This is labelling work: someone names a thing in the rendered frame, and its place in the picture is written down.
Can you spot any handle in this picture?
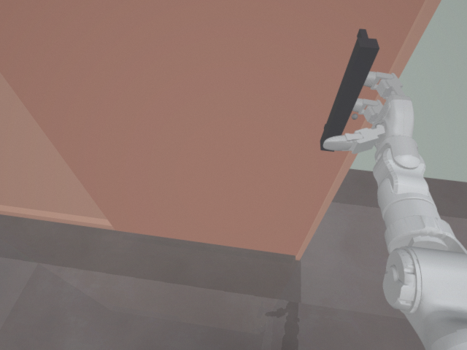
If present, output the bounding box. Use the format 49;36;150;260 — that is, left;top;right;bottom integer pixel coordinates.
320;29;379;152

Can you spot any robot right upper arm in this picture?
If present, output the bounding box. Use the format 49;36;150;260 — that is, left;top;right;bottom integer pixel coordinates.
382;246;467;350

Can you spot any wardrobe door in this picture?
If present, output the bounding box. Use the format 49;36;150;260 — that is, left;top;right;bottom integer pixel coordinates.
0;73;107;219
0;0;425;256

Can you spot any robot right hand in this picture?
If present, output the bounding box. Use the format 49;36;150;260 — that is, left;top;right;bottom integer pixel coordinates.
323;71;414;154

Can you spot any right robot forearm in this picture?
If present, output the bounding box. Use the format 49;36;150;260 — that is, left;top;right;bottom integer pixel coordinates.
373;136;467;254

